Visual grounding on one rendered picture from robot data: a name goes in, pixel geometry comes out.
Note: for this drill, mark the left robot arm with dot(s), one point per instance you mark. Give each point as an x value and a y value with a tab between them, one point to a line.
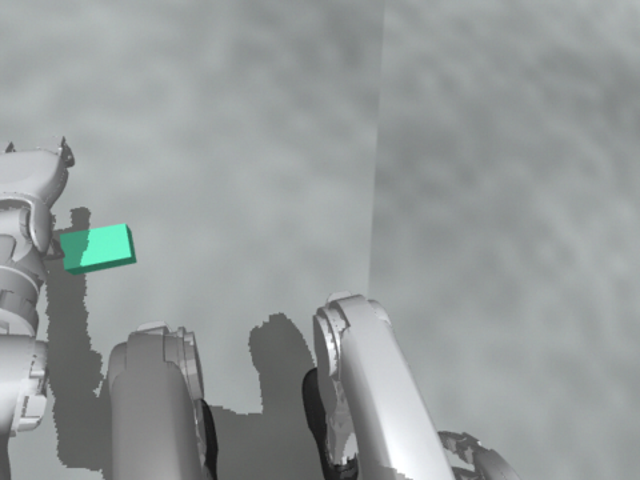
25	231

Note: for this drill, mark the small box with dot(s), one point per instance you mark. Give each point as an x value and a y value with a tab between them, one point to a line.
97	249

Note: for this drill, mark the left robot hand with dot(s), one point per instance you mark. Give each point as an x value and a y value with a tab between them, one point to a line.
40	173

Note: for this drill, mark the left robot foot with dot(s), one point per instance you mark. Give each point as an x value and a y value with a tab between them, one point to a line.
211	442

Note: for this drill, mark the right robot hand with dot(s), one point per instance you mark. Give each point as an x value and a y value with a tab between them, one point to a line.
489	465

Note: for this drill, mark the right robot foot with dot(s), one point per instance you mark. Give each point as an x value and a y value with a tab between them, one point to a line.
316	419

